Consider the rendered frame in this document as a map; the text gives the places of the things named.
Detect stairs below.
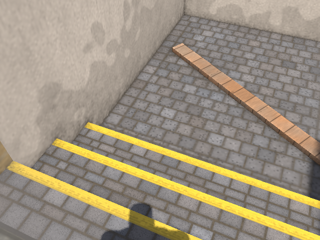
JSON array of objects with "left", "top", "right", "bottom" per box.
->
[{"left": 31, "top": 122, "right": 320, "bottom": 240}]

